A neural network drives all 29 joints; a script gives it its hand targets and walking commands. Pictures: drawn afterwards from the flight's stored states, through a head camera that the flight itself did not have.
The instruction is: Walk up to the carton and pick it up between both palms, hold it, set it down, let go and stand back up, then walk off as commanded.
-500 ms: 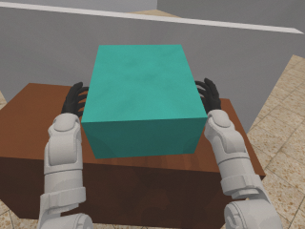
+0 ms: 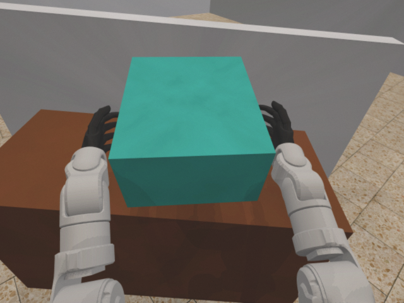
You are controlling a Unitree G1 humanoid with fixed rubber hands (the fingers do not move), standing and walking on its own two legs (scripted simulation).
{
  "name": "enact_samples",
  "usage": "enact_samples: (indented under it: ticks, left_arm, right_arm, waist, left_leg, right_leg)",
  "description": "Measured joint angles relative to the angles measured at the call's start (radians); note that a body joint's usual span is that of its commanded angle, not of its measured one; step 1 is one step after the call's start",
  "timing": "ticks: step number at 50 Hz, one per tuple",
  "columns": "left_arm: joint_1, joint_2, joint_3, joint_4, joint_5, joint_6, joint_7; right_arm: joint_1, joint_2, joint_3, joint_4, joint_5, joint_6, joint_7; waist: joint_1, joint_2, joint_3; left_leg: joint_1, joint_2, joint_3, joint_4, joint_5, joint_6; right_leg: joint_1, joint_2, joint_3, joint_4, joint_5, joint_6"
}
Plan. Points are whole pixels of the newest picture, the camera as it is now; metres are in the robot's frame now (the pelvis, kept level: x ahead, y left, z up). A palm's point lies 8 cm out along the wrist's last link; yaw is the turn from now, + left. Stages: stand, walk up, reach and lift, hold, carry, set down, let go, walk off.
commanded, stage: hold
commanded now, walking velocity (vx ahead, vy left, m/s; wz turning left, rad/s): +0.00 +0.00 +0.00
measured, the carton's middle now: (190, 123) +0.44 +0.00 +0.18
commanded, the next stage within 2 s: none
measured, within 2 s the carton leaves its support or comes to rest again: neither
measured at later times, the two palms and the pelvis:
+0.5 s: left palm (95, 149) +0.35 +0.18 +0.18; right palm (279, 141) +0.36 -0.17 +0.19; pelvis +0.00 +0.00 +0.00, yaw +0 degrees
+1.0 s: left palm (94, 150) +0.35 +0.18 +0.18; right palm (280, 142) +0.35 -0.17 +0.19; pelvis +0.00 +0.00 +0.00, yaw +0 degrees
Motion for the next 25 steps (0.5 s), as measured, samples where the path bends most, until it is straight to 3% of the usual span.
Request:
enact_samples:
  ticks: [25]
  left_arm:
    - [-0.001, 0.001, -0.001, 0.005, 0.001, -0.006, 0.004]
  right_arm:
    - [-0.007, 0.0, -0.002, 0.011, 0.004, -0.01, 0.002]
  waist:
    - [0.002, -0.005, 0.001]
  left_leg:
    - [-0.007, 0.002, 0.001, -0.001, 0.002, -0.001]
  right_leg:
    - [-0.005, 0.002, -0.001, -0.002, 0.0, -0.002]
